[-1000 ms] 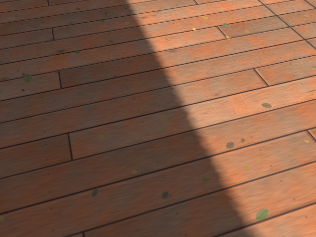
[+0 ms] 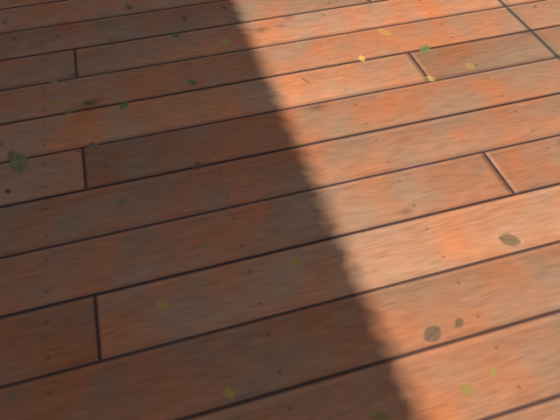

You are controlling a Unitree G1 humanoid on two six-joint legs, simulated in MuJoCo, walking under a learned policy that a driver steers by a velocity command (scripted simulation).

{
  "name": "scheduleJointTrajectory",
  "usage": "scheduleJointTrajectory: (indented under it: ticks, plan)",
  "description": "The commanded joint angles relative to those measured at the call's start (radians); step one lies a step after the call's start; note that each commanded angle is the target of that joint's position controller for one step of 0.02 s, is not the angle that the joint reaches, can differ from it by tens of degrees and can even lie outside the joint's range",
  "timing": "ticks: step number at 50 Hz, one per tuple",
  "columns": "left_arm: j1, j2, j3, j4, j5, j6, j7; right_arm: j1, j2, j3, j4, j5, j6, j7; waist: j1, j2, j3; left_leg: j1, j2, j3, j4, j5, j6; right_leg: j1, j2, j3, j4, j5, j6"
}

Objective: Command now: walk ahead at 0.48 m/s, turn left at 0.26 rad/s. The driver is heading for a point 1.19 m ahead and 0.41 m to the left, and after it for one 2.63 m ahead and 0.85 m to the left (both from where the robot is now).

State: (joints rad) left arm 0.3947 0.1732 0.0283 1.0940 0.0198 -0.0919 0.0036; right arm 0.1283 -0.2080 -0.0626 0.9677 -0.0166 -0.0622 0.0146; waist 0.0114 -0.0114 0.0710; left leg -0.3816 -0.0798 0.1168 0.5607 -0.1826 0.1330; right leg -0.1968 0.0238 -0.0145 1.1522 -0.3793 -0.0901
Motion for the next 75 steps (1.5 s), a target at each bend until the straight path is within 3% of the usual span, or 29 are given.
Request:
scheduleJointTrajectory:
  ticks: [1,2,6,12,17,20,22,23,24,25,26,27,29,34,40,44,47,48,49,50,51,52,54,56,58,66,71,73,75]
  plan:
    - [-0.043,0.092,0.025,-0.095,0.014,-0.018,-0.008,0.128,-0.068,-0.012,0.016,0.007,-0.011,-0.001,-0.012,-0.008,-0.025,0.271,0.315,-0.515,-0.375,-0.019,0.154,-0.379,-0.098,0.062,0.088,0.129,0.001]
    - [-0.033,0.075,0.023,-0.102,0.023,-0.005,-0.01,0.135,-0.049,-0.004,0.027,0.007,-0.018,-0.008,0.015,0.003,-0.03,0.219,0.279,-0.455,-0.382,0.06,0.137,-0.328,-0.109,0.062,0.038,0.128,0.019]
    - [-0.125,0.071,0.023,-0.165,0.027,0.033,-0.013,0.217,-0.109,-0.012,0.032,0.01,-0.031,-0.02,0.023,0.032,-0.015,0.158,0.234,-0.374,-0.403,0.152,0.143,-0.351,-0.111,0.025,-0.118,0.154,0.081]
    - [-0.405,0.09,0.021,-0.283,0.013,0.041,-0.022,0.352,-0.11,-0.013,0.026,0.01,-0.019,-0.017,-0.069,0.063,0.007,0.26,0.201,-0.376,-0.387,0.258,0.09,-0.457,-0.092,0.007,-0.391,0.371,0.127]
    - [-0.547,0.099,0.011,-0.363,0.003,0.032,-0.026,0.415,-0.126,-0.02,0.013,-0.003,-0.009,-0.027,-0.117,0.088,0.001,0.397,0.212,-0.414,-0.294,0.411,0.09,-0.476,-0.05,0.006,-0.511,0.343,0.119]
    - [-0.485,0.129,0.016,-0.375,-0.005,0.015,-0.023,0.36,-0.156,-0.031,-0.015,-0.007,-0.007,-0.038,-0.064,0.11,-0.019,0.382,0.217,-0.436,-0.214,0.505,0.052,-0.303,-0.023,0.018,-0.626,0.277,0.089]
    - [-0.254,0.183,0.04,-0.315,-0.004,-0.004,-0.005,0.31,-0.18,-0.039,-0.034,0.001,-0.017,-0.027,0.043,0.07,-0.137,0.309,0.154,-0.395,0.025,0.624,0.007,0.035,0.002,0.008,-0.719,0.277,0.047]
    - [-0.094,0.248,0.059,-0.299,0.02,-0.016,0.012,0.298,-0.143,-0.031,-0.065,0.014,-0.026,-0.018,0.104,0.002,-0.268,0.17,0.096,-0.359,0.264,0.416,-0.011,0.281,-0.164,0.162,-0.729,0.16,0.002]
    - [-0.025,0.344,0.08,-0.306,0.05,-0.007,0.018,0.397,-0.025,-0.009,-0.1,0.059,-0.024,-0.02,0.068,-0.221,-0.426,-0.14,-0.045,-0.235,0.572,-0.258,-0.048,0.578,-0.471,0.576,-0.761,0.13,-0.102]
    - [-0.069,0.299,0.079,-0.304,0.032,0.011,0.013,0.406,-0.121,-0.024,-0.098,0.033,-0.012,-0.029,0.037,-0.207,-0.422,-0.246,0.001,-0.22,0.706,-0.35,-0.036,0.503,-0.49,0.771,-0.846,0.018,-0.147]
    - [-0.151,0.2,0.057,-0.323,0.025,0.015,0.01,0.344,-0.137,-0.03,-0.091,0.011,-0.001,-0.027,0.015,-0.075,-0.248,-0.273,0.061,-0.22,0.731,-0.246,-0.037,0.347,-0.437,0.611,-0.868,-0.033,-0.12]
    - [-0.197,0.143,0.042,-0.322,0.021,0.011,0.006,0.28,-0.119,-0.027,-0.101,0.003,0.002,-0.016,0.01,-0.013,-0.147,-0.258,0.094,-0.209,0.689,-0.172,-0.045,0.218,-0.378,0.453,-0.894,0.053,-0.094]
    - [-0.183,0.121,0.033,-0.295,0.016,0.001,0.009,0.248,-0.098,-0.029,-0.116,-0.018,0.022,0.005,-0.019,-0.074,-0.079,-0.211,0.134,-0.197,0.63,-0.132,-0.059,0.092,-0.302,0.261,-0.937,0.221,-0.05]
    - [-0.106,0.142,0.042,-0.257,-0.003,-0.034,-0.001,0.14,-0.076,-0.021,-0.177,-0.023,0.058,0.036,-0.032,-0.078,-0.065,-0.295,0.157,-0.167,0.59,-0.034,-0.077,0.096,-0.296,0.078,-0.982,0.449,-0.063]
    - [-0.052,0.166,0.047,-0.235,0.001,-0.029,-0.001,-0.079,-0.06,0.005,-0.263,-0.017,0.051,0.062,0.005,-0.074,-0.008,-0.269,0.155,-0.086,0.259,0.172,-0.081,0.102,-0.262,-0.106,-1.005,0.5,-0.042]
    - [0.014,0.204,0.056,-0.211,0.001,-0.012,0.01,-0.172,-0.076,0.008,-0.308,-0.024,0.05,0.07,0.031,-0.07,0.016,-0.227,0.133,-0.017,0.112,0.097,-0.039,0.211,-0.299,-0.163,-0.966,0.592,-0.028]
    - [0.038,0.244,0.064,-0.196,0.003,0.014,0.019,-0.12,-0.099,-0.003,-0.305,-0.032,0.05,0.058,0.001,-0.095,-0.037,-0.101,0.046,0.039,0.054,-0.056,0.016,0.291,-0.308,-0.221,-0.766,0.992,-0.011]
    - [0.04,0.258,0.067,-0.195,0.003,0.025,0.02,-0.029,-0.116,-0.013,-0.281,-0.034,0.045,0.051,-0.038,-0.093,-0.093,0.002,0.005,0.045,0.025,-0.087,0.041,0.292,-0.306,-0.233,-0.614,1.071,-0.009]
    - [0.031,0.26,0.065,-0.205,0.0,0.034,0.02,0.133,-0.143,-0.031,-0.23,-0.041,0.035,0.038,-0.109,-0.054,-0.186,0.218,-0.023,0.027,-0.05,-0.051,0.072,0.203,-0.287,-0.256,-0.388,0.984,0.014]
    - [0.04,0.218,0.053,-0.242,0.006,0.035,0.015,0.274,-0.229,-0.059,-0.199,-0.048,0.03,0.021,-0.154,0.057,-0.303,0.482,0.169,-0.234,-0.079,-0.176,0.124,-0.031,-0.26,-0.255,-0.088,0.586,0.045]
    - [0.03,0.142,0.041,-0.328,-0.007,0.027,-0.005,0.223,-0.335,-0.08,-0.23,-0.02,0.039,0.012,-0.083,0.287,-0.371,0.727,0.427,-0.81,-0.223,-0.186,0.266,-0.465,-0.035,-0.164,0.257,-0.173,0.11]
    - [-0.103,0.222,0.054,-0.354,0.004,0.017,-0.009,0.266,-0.315,-0.079,-0.236,-0.008,0.055,0.001,-0.146,0.106,-0.328,0.7,0.42,-0.795,-0.281,-0.059,0.259,-0.585,-0.057,0.006,0.291,-0.108,0.105]
    - [-0.111,0.181,0.039,-0.344,-0.011,0.0,-0.011,0.18,-0.208,-0.049,-0.21,0.003,0.044,-0.011,-0.056,0.005,-0.126,0.446,0.348,-0.525,-0.28,0.224,0.193,-0.53,-0.145,0.024,0.129,0.045,0.091]
    - [-0.057,0.168,0.036,-0.318,0.021,0.033,-0.012,0.113,-0.154,-0.028,-0.216,0.007,0.022,-0.014,0.014,0.006,-0.104,0.297,0.265,-0.394,-0.307,0.349,0.145,-0.391,-0.169,0.031,0.026,0.052,0.1]
    - [-0.04,0.155,0.035,-0.311,0.03,0.061,-0.023,0.14,-0.148,-0.021,-0.201,0.014,-0.001,-0.008,0.026,0.021,-0.108,0.257,0.237,-0.348,-0.337,0.413,0.142,-0.355,-0.159,0.012,-0.022,0.074,0.108]
    - [-0.3,0.143,0.03,-0.383,0.016,0.069,-0.036,0.302,-0.169,-0.017,-0.127,0.017,-0.018,-0.008,-0.053,0.057,-0.02,0.365,0.21,-0.286,-0.397,0.432,0.058,-0.512,-0.14,-0.014,-0.33,0.362,0.112]
    - [-0.423,0.13,0.015,-0.42,0.005,0.059,-0.045,0.361,-0.157,-0.003,-0.087,-0.003,-0.023,-0.02,-0.092,0.066,0.025,0.478,0.241,-0.215,-0.404,0.511,0.041,-0.507,-0.094,-0.06,-0.491,0.378,0.056]
    - [-0.42,0.132,0.014,-0.425,0.003,0.055,-0.049,0.355,-0.164,-0.001,-0.074,-0.012,-0.024,-0.029,-0.075,0.068,0.031,0.511,0.264,-0.181,-0.378,0.622,0.029,-0.453,-0.061,-0.069,-0.546,0.325,0.019]
    - [-0.334,0.148,0.021,-0.4,0.001,0.052,-0.041,0.32,-0.185,-0.002,-0.071,-0.018,-0.027,-0.04,-0.027,0.09,-0.019,0.531,0.27,-0.135,-0.262,0.94,0.005,-0.311,0.008,-0.097,-0.569,0.236,-0.024]
